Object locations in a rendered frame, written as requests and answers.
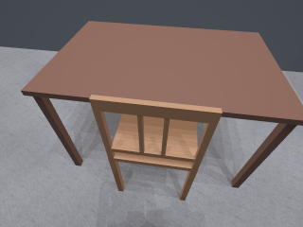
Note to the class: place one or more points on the chair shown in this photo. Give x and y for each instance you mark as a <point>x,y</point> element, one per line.
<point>155,133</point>

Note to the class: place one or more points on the table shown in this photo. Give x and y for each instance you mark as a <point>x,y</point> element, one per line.
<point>227,69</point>

